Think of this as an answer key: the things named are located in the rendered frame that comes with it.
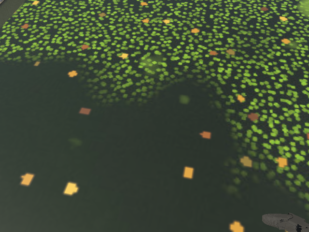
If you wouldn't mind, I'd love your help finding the robot right hand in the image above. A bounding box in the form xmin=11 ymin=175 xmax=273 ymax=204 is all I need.
xmin=262 ymin=213 xmax=309 ymax=232

